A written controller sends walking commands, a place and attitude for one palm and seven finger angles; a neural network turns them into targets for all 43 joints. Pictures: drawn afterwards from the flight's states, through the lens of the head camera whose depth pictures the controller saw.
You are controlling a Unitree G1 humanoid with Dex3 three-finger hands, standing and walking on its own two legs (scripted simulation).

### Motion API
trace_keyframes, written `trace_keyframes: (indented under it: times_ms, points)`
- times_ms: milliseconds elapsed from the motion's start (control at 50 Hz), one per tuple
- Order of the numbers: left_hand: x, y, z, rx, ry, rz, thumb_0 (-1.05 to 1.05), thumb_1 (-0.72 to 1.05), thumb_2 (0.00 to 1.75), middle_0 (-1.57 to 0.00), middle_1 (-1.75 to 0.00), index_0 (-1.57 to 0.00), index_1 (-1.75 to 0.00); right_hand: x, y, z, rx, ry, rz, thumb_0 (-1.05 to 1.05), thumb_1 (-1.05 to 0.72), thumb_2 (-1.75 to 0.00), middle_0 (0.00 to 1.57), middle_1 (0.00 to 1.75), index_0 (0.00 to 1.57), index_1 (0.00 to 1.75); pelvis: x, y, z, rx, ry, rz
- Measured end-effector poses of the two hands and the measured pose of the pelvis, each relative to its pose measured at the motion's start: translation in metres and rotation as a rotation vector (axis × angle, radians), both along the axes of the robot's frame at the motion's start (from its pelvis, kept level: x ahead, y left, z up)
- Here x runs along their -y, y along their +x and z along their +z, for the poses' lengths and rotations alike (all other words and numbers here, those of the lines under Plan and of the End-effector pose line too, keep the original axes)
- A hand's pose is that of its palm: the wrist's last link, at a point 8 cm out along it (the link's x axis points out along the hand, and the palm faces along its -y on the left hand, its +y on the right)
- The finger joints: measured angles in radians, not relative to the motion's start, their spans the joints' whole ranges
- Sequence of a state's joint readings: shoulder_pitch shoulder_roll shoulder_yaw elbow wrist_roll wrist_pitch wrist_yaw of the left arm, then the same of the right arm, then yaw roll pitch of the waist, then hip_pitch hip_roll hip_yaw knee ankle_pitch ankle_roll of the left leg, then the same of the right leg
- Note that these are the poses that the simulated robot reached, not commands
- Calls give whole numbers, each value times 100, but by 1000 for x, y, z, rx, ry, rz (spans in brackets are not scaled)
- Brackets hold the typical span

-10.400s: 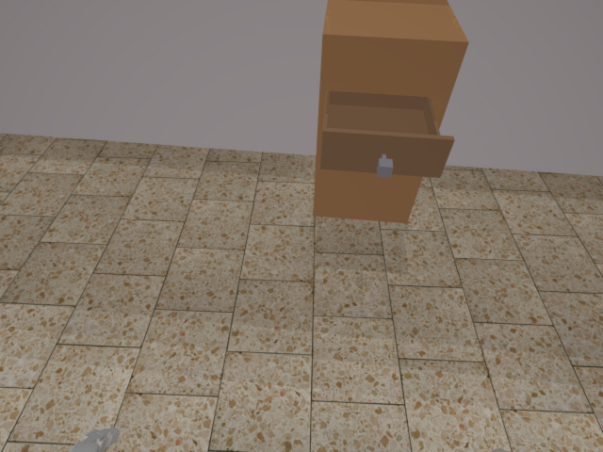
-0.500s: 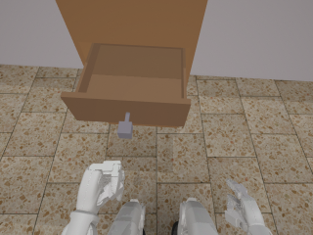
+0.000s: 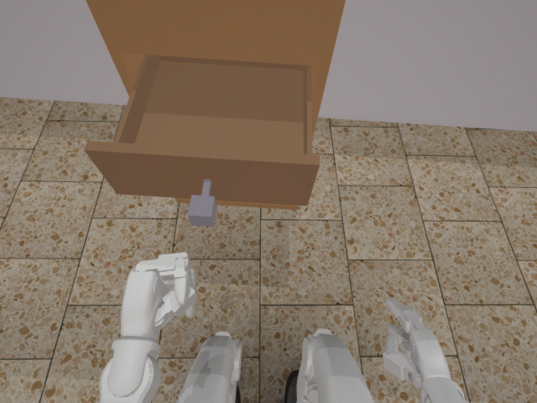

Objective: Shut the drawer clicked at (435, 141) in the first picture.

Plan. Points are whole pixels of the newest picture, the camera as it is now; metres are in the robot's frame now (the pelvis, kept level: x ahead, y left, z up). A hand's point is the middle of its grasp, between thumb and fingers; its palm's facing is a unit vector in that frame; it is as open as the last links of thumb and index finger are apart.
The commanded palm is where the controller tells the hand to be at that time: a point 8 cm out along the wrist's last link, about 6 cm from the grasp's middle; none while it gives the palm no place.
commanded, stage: bring the fist close to the handle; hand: left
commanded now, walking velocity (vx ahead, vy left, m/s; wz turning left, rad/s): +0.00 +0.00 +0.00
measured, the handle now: (204, 200) +0.44 +0.14 -0.06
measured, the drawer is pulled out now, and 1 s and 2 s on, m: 0.24 0.24 0.17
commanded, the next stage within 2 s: push the drawer shut in 1.14 s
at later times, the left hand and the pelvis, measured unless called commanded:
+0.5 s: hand (213, 271) +0.31 +0.10 -0.03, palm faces -0.10 -0.99 -0.03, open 3.2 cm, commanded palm +0.29 +0.16 -0.04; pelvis -0.01 +0.00 -0.04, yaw +0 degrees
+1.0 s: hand (216, 260) +0.33 +0.10 -0.05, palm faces -0.06 -1.00 -0.01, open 3.2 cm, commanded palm +0.31 +0.15 -0.06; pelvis -0.02 +0.01 -0.05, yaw -1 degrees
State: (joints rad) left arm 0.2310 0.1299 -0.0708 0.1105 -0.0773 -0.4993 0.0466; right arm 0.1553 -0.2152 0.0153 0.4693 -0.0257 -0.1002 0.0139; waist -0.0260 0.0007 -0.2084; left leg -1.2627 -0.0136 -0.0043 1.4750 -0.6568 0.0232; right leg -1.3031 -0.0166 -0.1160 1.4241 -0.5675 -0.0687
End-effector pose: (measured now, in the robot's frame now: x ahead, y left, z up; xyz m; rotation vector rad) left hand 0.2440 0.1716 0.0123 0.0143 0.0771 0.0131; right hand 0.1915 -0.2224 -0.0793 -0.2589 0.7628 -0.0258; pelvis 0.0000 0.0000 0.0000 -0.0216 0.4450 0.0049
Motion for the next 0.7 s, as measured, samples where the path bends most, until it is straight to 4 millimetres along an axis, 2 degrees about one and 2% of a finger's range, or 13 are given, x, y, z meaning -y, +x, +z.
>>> trace_keyframes:
  times_ms: [60,100,200,260,360,420,520,580,700]
  points:
    - [-9,8,12,102,10,29,2,90,90,-140,-160,-140,-160,2,-4,-10,-27,3,11,1,-90,-90,20,30,20,30,1,-1,-5,-8,-3,4]
    - [-6,11,13,125,14,-6,1,90,90,-140,-160,-139,-160,2,-7,-17,-46,10,15,1,-90,-90,20,30,20,30,1,-2,-8,-12,-5,7]
    - [16,15,-20,-13,-3,-144,1,90,90,-140,-160,-140,-160,4,-15,-27,-77,17,-7,1,-90,-90,20,30,20,30,-1,-5,-14,-23,-1,2]
    - [19,17,-35,-65,-13,-137,1,90,90,-140,-160,-140,-160,7,-20,-31,-81,6,-26,1,-90,-90,20,30,20,30,-1,-7,-17,-32,2,-4]
    - [1,31,-25,61,-6,-14,2,90,90,-140,-160,-140,-160,10,-27,-41,-98,-8,-24,1,-90,-90,20,30,20,30,-1,-10,-25,-48,1,-5]
    - [-1,40,-23,124,9,-13,1,90,90,-140,-160,-140,-160,10,-30,-50,-121,-7,-8,1,-90,-90,20,30,20,30,-2,-12,-31,-57,-2,1]
    - [19,48,-50,30,10,-134,1,90,90,-140,-160,-140,-160,9,-36,-61,-153,0,-18,1,-90,-90,20,30,20,30,-4,-16,-38,-69,-4,1]
    - [24,50,-64,-26,0,-143,1,90,90,-140,-160,-140,-160,9,-39,-64,-158,-2,-36,1,-90,-90,20,30,20,30,-5,-17,-41,-77,-2,-4]
    - [7,63,-58,74,-2,-23,2,89,90,-140,-160,-140,-160,9,-45,-74,-180,-12,-29,1,-90,-90,20,30,20,30,-5,-19,-48,-93,-2,-5]
